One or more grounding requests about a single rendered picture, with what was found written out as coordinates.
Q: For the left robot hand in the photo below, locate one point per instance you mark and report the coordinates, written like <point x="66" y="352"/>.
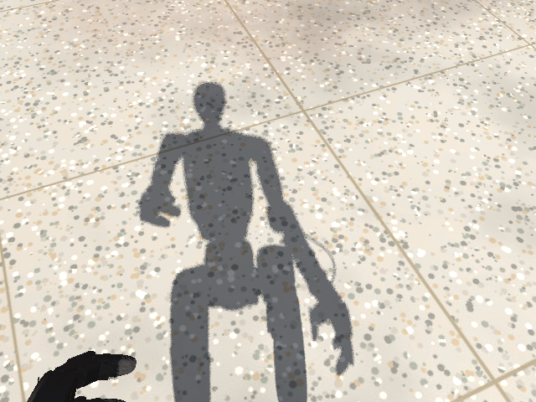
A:
<point x="60" y="385"/>

